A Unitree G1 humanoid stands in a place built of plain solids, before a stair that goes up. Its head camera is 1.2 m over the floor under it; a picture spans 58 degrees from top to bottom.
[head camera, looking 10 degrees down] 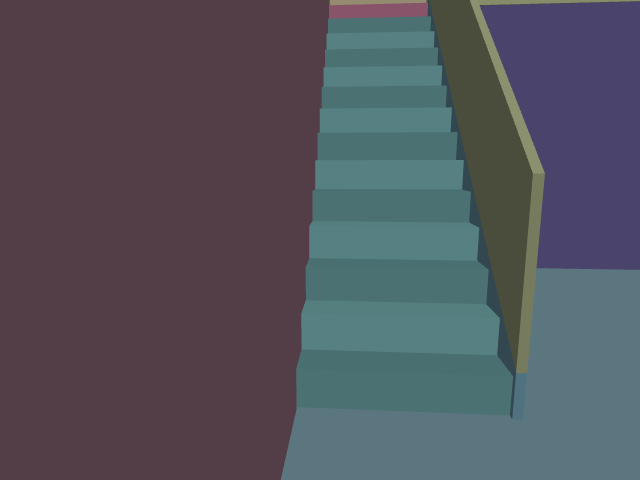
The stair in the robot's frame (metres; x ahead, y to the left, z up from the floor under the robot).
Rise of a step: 0.20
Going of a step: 0.23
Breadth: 1.04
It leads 4 degrees to the right of straight ahead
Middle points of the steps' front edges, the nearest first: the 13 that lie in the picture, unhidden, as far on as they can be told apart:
1.95 -0.40 0.20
2.18 -0.42 0.41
2.41 -0.43 0.61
2.64 -0.45 0.82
2.87 -0.47 1.02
3.10 -0.48 1.23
3.33 -0.50 1.43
3.56 -0.52 1.63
3.78 -0.53 1.84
4.01 -0.55 2.04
4.24 -0.56 2.25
4.47 -0.58 2.45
4.70 -0.60 2.66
